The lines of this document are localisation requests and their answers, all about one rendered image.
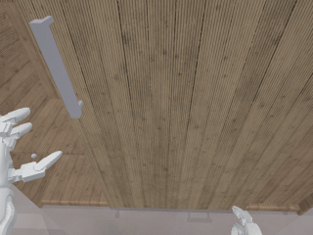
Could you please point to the handle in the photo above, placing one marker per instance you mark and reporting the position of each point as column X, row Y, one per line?
column 47, row 44

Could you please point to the wardrobe door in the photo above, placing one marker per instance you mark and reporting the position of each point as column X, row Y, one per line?
column 292, row 180
column 187, row 104

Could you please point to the robot left hand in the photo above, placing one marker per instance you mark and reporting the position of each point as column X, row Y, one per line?
column 8, row 137

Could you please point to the left robot forearm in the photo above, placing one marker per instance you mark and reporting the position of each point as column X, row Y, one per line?
column 8, row 213

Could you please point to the robot right hand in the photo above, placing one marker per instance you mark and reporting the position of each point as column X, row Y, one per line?
column 248, row 227

